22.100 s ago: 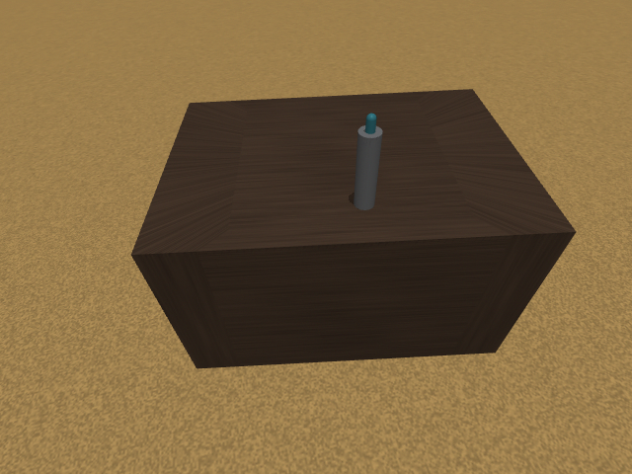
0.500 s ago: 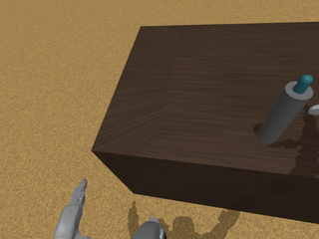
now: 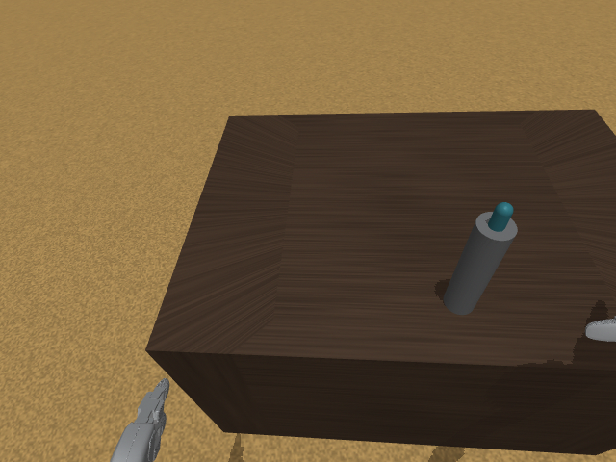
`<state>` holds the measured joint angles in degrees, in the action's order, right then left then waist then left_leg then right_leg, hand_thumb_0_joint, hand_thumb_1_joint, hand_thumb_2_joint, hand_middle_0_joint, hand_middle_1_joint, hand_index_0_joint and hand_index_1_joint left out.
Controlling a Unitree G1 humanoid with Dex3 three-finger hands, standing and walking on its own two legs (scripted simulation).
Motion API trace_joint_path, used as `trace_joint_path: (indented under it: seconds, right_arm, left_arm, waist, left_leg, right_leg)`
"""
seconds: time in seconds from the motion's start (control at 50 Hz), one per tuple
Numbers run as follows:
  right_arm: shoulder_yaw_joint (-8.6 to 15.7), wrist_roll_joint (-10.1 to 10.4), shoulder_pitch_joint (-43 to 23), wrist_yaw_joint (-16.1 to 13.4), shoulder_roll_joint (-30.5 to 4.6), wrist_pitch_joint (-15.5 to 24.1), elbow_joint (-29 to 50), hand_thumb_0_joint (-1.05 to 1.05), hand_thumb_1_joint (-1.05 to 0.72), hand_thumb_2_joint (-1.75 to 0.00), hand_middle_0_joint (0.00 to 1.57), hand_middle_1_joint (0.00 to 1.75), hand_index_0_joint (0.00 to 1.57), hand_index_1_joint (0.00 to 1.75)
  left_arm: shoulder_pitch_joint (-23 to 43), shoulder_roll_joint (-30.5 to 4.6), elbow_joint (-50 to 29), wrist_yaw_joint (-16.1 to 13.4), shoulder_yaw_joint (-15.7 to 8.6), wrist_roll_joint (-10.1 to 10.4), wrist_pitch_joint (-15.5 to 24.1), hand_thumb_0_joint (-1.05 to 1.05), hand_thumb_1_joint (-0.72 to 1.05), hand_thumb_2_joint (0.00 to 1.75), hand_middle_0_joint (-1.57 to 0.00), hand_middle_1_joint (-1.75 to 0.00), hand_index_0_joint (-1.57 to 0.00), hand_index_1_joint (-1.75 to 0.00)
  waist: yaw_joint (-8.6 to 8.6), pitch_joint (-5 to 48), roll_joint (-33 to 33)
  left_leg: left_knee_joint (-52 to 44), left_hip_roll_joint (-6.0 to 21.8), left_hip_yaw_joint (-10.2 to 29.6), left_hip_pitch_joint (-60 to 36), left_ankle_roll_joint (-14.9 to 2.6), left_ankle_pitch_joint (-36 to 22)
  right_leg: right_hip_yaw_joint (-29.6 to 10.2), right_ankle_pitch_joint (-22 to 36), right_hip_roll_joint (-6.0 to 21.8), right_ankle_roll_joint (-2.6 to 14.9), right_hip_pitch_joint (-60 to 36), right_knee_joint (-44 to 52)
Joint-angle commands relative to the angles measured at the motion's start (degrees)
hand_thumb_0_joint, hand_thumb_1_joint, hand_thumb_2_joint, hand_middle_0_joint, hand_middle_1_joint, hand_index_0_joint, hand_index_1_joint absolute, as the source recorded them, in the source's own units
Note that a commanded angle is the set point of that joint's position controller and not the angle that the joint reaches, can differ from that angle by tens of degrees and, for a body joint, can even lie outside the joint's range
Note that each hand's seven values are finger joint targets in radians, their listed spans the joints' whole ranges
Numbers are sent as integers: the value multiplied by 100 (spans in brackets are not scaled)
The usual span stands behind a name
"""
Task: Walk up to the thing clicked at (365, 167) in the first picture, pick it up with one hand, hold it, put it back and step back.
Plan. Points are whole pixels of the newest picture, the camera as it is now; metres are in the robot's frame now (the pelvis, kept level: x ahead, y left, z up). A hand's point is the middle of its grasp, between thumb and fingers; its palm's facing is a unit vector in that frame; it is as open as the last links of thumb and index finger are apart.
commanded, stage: sink last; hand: right
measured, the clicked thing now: (478, 261) +0.45 -0.21 -0.02
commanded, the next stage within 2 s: home in 0.78 s
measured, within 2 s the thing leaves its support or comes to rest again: neither
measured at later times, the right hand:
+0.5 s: hand out of the picture +0.15 -0.23 +0.00, palm faces +0.30 +0.90 -0.31, open 17.3 cm
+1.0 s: hand out of the picture +0.15 -0.25 +0.02, palm faces +0.33 +0.88 -0.35, open 17.3 cm
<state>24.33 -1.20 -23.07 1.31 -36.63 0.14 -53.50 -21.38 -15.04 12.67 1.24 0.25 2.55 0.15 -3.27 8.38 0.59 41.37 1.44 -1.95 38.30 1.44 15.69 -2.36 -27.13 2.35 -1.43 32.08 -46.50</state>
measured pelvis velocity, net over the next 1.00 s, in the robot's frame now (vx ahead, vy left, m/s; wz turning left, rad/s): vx -0.02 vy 0.01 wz -0.03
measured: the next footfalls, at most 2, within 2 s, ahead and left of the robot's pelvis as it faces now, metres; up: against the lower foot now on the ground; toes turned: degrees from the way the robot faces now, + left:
none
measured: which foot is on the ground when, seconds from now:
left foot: down 0.00-1.00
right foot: down 0.00-1.00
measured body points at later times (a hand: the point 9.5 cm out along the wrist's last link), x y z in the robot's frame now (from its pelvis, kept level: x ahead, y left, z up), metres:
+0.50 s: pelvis +0.00 +0.02 +0.01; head +0.01 +0.02 +0.46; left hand +0.17 +0.26 -0.05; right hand +0.13 -0.28 +0.02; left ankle +0.04 +0.14 -0.71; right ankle -0.05 -0.13 -0.71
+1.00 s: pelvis -0.02 +0.01 +0.00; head -0.02 +0.02 +0.45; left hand +0.15 +0.26 -0.03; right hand +0.13 -0.29 +0.04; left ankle +0.04 +0.14 -0.71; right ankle -0.05 -0.13 -0.71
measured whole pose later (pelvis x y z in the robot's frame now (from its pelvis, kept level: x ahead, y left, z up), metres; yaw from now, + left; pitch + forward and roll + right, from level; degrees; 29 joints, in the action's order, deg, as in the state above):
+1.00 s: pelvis -0.02 +0.01 +0.00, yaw -1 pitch +3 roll +0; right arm 13.4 3.3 27.5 -3.4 -16.2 1.1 1.2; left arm -24.1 -12.4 13.9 -5.5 -3.7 1.7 4.6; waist 1.5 3.2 0.7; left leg 42.6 2.8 -2.3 29.1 0.9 16.3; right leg -2.8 -25.4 1.1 -2.0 21.7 -44.2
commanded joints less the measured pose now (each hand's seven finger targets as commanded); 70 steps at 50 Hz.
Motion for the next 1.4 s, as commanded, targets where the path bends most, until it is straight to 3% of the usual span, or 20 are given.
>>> trace_joint_path:
  seconds: [0.0, 0.08, 0.12, 0.18, 0.24, 0.32, 0.4, 0.46, 0.52, 0.58, 0.62, 0.76, 0.8, 0.9, 1.02, 1.12, 1.16, 1.2, 1.28, 1.38]
  right_arm:
    - [-26, 289, -236, -149, -1180, 14, 3359, 0, 49, -6, 6, 5, 6, 5]
    - [-122, 462, 1205, -432, -729, -107, 5045, 0, 50, -6, 6, 5, 6, 5]
    - [-268, 491, 1587, -555, -387, -95, 5699, 0, 49, -6, 6, 5, 6, 5]
    - [-73, 529, 3014, -708, -140, -29, 6152, 0, 50, -6, 6, 6, 6, 6]
    - [-468, 530, 3964, -645, 589, -29, 6201, 0, 53, -6, 5, 6, 5, 6]
    - [-1007, 522, 4765, -503, 1275, 28, 6594, 0, 55, -5, 5, 6, 5, 6]
    - [-738, 509, 4805, -492, 994, 35, 7049, 0, 53, -5, 5, 6, 5, 6]
    - [-358, 487, 4172, -588, 551, 39, 7278, 0, 52, -6, 5, 6, 6, 6]
    - [-384, 463, 4382, -638, 817, -25, 6855, 0, 52, -6, 5, 6, 6, 6]
    - [-422, 434, 4717, -625, 1001, -38, 6379, 0, 54, -5, 5, 6, 5, 6]
    - [-440, 435, 4893, -587, 1061, 16, 6165, 0, 56, -5, 5, 6, 5, 6]
    - [-166, 453, 4602, -587, 699, 285, 6445, 0, 55, -6, 5, 6, 5, 6]
    - [-466, 453, 4531, -579, 961, 369, 6548, 0, 52, -6, 5, 6, 5, 6]
    - [-452, 442, 4787, -589, 914, 457, 6768, 0, 49, -9, 6, 6, 6, 6]
    - [-1244, 400, 4938, -425, 1680, 480, 5981, 0, 51, -8, 6, 6, 6, 6]
    - [-1880, 319, 5087, -354, 2104, 428, 5574, 0, 54, -6, 5, 6, 5, 6]
    - [-1799, 289, 4637, -385, 1937, 430, 5607, 0, 57, -5, 5, 5, 5, 5]
    - [-1581, 228, 4307, -464, 1617, 376, 5671, 0, 57, -5, 5, 5, 5, 5]
    - [-1831, 209, 4067, -556, 1849, 283, 5305, 0, 56, -5, 5, 5, 5, 5]
    - [-2049, 223, 4534, -607, 1865, 166, 5427, 0, 55, -6, 5, 5, 5, 5]
  left_arm:
    - [-368, -657, -422, -28, -401, 104, 53, 0, -55, 7, -6, -5, -5, -5]
    - [103, -1230, -512, -320, -1047, 125, 86, 0, -54, 6, -6, -5, -5, -5]
    - [448, -1181, -647, -472, -1071, 137, 108, 0, -53, 6, -6, -5, -6, -5]
    - [305, -1116, -524, -668, -1196, 91, 159, 0, -50, 6, -5, -4, -5, -4]
    - [138, -827, -599, -706, -1079, 71, 170, 0, -44, 6, -4, -4, -5, -4]
    - [-84, -94, -499, -601, -430, 55, 204, 0, -49, 4, -5, -5, -6, -4]
    - [-165, -298, -380, -616, -649, 6, 242, 0, -49, 4, -5, -6, -6, -5]
    - [70, -882, -672, -800, -1216, -42, 364, 0, -49, 4, -6, -6, -7, -5]
    - [-44, -947, -471, -917, -1452, -51, 463, 0, -49, 3, -6, -6, -7, -5]
    - [-4, -696, -679, -906, -1231, -48, 522, 0, -49, 3, -5, -5, -6, -4]
    - [27, -302, -765, -829, -791, -46, 535, 0, -49, 3, -5, -5, -6, -4]
    - [271, -439, -850, -753, -812, -48, 647, 0, -49, 5, -5, -5, -6, -5]
    - [212, -229, -747, -725, -584, -49, 714, 0, -47, 6, -5, -5, -6, -5]
    - [-29, -631, -992, -780, -922, -87, 803, 0, -28, 24, -14, -19, -14, -19]
    - [224, 202, -350, -634, -77, -93, 802, 0, 20, 64, -15, -22, -15, -22]
    - [229, -504, -478, -616, -639, -145, 914, 0, 55, 70, -17, -24, -16, -24]
    - [218, -806, -647, -647, -961, -117, 923, 0, 62, 74, -17, -25, -17, -25]
    - [247, -613, -806, -659, -737, -115, 885, 0, 75, 81, -19, -27, -18, -27]
    - [292, 107, -547, -688, -85, -124, 781, 0, 89, 90, -20, -29, -20, -30]
    - [303, -6, -573, -682, -126, -160, 704, 0, 89, 90, -20, -30, -20, -30]
  waist:
    - [290, 1363, 1043]
    - [294, 934, 738]
    - [365, 768, 612]
    - [454, 538, 414]
    - [405, 362, 149]
    - [447, -57, 213]
    - [398, -148, 407]
    - [205, 79, 315]
    - [194, -24, -17]
    - [357, -193, -357]
    - [540, -356, -399]
    - [648, -295, 155]
    - [567, -343, 345]
    - [443, 22, 91]
    - [497, -887, 31]
    - [171, -288, -148]
    - [71, 21, -199]
    - [172, 462, -129]
    - [325, 293, 106]
    - [499, 421, 588]
  left_leg:
    - [-264, -157, -245, -1789, -352, -1505]
    - [-432, -168, -314, -1880, -307, -1177]
    - [-473, -145, -315, -1944, -285, -1038]
    - [-499, -123, -346, -2071, -254, -805]
    - [-445, -97, -342, -2131, -238, -1030]
    - [-467, -58, -281, -2034, -191, -998]
    - [-534, 18, -159, -1841, -124, -686]
    - [-573, 41, -106, -1765, -99, -422]
    - [-592, 44, -143, -1724, -75, -252]
    - [-666, 91, -160, -1767, -50, 6]
    - [-718, 134, -123, -1859, -41, 179]
    - [-700, 134, -77, -1964, -77, 313]
    - [-621, 79, -140, -1903, -107, 245]
    - [-594, 38, -215, -2046, -99, -79]
    - [-610, 6, -236, -1522, -93, 631]
    - [-332, -46, -272, -1465, -106, 133]
    - [-221, -39, -274, -1494, -95, -132]
    - [-93, -21, -270, -1656, -110, -457]
    - [-38, 35, -194, -1639, -138, -247]
    - [-12, 44, -173, -1855, -179, -474]
  right_leg:
    - [364, 2823, -192, -25, -646, 818]
    - [305, 2433, -127, -12, -902, 1041]
    - [282, 2215, -127, 11, -965, 1102]
    - [255, 1926, -148, 52, -851, 1154]
    - [282, 2135, -162, 54, -813, 1125]
    - [413, 1920, -236, 89, -542, 1111]
    - [490, 1375, -332, 156, -458, 1077]
    - [417, 1058, -350, 201, -611, 1041]
    - [358, 927, -340, 237, -623, 1009]
    - [370, 792, -362, 242, -478, 974]
    - [404, 749, -390, 218, -271, 990]
    - [439, 586, -403, 172, -155, 1151]
    - [418, 569, -366, 147, -207, 1184]
    - [399, 887, -344, 148, -458, 1132]
    - [399, 217, -327, 178, 128, 1178]
    - [349, 609, -287, 148, -82, 1035]
    - [277, 855, -260, 126, -256, 956]
    - [234, 1317, -244, 88, -448, 841]
    - [276, 1063, -273, 82, -159, 756]
    - [351, 1320, -300, 3, -115, 743]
